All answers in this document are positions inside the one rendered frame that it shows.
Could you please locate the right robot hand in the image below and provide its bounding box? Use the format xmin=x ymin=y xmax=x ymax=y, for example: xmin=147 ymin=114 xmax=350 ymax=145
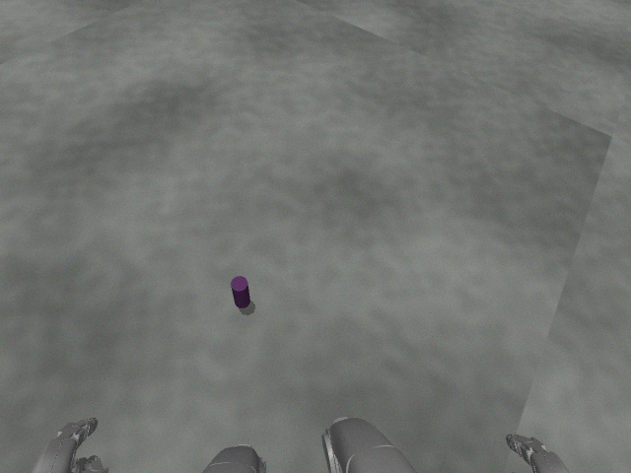
xmin=506 ymin=435 xmax=570 ymax=473

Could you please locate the can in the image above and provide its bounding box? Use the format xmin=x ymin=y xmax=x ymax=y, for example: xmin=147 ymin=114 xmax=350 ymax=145
xmin=231 ymin=276 xmax=250 ymax=308

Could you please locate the left robot hand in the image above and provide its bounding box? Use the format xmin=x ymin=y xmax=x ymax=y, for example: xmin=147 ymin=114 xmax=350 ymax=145
xmin=32 ymin=418 xmax=109 ymax=473

